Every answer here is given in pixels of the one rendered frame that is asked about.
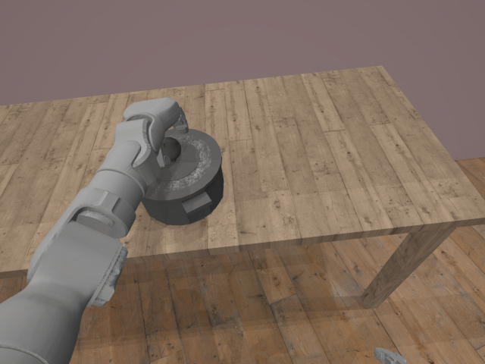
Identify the lid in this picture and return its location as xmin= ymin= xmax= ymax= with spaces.
xmin=143 ymin=129 xmax=222 ymax=203

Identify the table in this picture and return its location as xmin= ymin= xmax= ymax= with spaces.
xmin=0 ymin=65 xmax=485 ymax=309

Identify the left robot upper arm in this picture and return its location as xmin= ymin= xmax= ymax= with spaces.
xmin=0 ymin=220 xmax=128 ymax=364

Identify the left robot forearm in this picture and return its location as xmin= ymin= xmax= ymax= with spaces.
xmin=27 ymin=111 xmax=165 ymax=283

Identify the knob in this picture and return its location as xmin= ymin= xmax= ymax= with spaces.
xmin=163 ymin=137 xmax=181 ymax=161

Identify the pot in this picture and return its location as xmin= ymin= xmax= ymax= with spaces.
xmin=141 ymin=168 xmax=224 ymax=225

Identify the left robot hand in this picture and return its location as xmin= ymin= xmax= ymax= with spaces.
xmin=123 ymin=97 xmax=189 ymax=168

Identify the right robot hand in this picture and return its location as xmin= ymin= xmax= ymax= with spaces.
xmin=374 ymin=347 xmax=407 ymax=364

